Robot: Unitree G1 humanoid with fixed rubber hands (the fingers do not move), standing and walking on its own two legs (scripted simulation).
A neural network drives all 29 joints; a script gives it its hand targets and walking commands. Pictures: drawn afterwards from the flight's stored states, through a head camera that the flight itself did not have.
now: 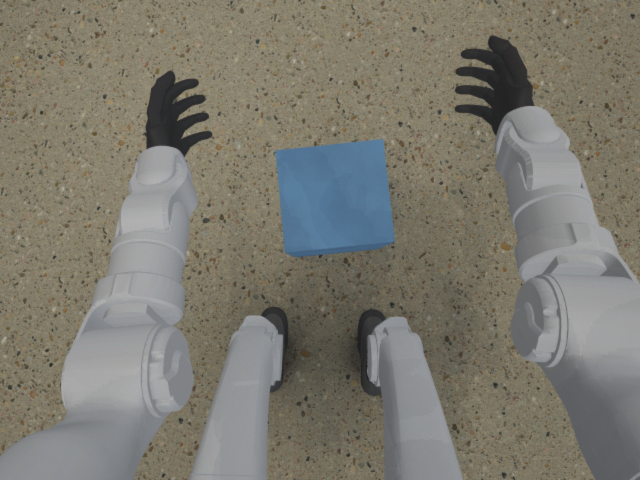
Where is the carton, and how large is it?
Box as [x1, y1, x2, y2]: [275, 139, 394, 256]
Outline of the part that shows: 382,139 275,150 285,252 294,256 304,256 374,249 394,241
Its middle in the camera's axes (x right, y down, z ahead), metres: +0.03 -0.08 +0.86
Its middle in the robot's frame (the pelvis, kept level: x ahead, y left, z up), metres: +0.48 -0.01 -0.51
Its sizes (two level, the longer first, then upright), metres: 0.210 0.200 0.250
